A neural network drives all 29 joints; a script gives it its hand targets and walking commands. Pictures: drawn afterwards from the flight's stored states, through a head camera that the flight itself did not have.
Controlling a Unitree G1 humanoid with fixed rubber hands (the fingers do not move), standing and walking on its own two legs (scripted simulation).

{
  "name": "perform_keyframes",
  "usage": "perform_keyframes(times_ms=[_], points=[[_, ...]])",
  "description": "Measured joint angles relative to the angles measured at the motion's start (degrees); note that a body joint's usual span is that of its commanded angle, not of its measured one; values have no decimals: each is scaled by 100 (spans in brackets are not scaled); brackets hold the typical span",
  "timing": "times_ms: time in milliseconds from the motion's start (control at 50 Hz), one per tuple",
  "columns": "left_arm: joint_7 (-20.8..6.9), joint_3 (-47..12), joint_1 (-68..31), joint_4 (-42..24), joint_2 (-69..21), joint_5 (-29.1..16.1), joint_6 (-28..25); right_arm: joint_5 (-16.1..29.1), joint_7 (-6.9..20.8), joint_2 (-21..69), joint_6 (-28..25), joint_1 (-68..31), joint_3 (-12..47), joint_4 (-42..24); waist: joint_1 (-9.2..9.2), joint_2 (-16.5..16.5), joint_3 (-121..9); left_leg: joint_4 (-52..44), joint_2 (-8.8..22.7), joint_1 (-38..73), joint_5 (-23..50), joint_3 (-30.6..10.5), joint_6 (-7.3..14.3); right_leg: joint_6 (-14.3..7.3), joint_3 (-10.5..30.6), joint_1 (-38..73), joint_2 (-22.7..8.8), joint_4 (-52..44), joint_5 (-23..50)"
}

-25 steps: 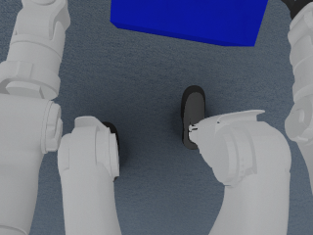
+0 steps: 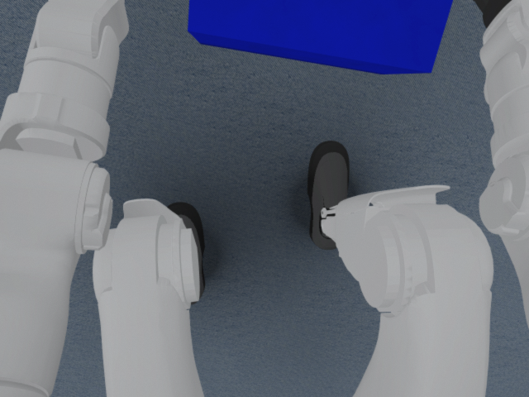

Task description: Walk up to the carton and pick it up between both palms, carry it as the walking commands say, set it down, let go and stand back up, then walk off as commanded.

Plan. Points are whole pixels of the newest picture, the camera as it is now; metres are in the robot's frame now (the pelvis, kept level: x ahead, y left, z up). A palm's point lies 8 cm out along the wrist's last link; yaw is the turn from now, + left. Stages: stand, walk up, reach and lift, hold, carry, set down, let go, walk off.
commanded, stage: reach and lift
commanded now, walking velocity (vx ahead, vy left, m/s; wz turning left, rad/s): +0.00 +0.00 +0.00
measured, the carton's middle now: out of the picture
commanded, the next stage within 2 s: none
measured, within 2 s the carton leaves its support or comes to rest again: leaves its support in 1.02 s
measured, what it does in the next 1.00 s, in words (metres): stands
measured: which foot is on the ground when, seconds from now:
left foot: down 0.00-1.00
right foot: down 0.00-1.00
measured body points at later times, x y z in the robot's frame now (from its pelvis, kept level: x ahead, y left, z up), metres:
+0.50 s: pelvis +0.00 +0.00 +0.00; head +0.39 -0.03 +0.22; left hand +0.57 +0.06 -0.22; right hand +0.49 -0.32 -0.21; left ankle +0.09 +0.13 -0.34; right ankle +0.17 -0.15 -0.34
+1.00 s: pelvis +0.00 +0.00 +0.00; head +0.38 -0.03 +0.23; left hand +0.57 +0.08 -0.21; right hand +0.50 -0.31 -0.20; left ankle +0.09 +0.13 -0.34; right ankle +0.17 -0.15 -0.34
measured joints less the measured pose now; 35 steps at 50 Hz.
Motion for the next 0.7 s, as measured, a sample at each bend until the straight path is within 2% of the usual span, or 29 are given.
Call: perform_keyframes(times_ms=[460,700], points=[[143,43,-229,136,-396,252,-176,408,-341,155,-163,-285,398,225,-27,-150,165,-68,75,120,-35,0,-15,-51,-24,61,43,-49,3],[84,584,-247,305,-497,612,-51,467,-375,197,122,-319,531,166,-21,-84,5,-13,35,-5,11,-42,-49,-107,-57,-52,3,11,29]])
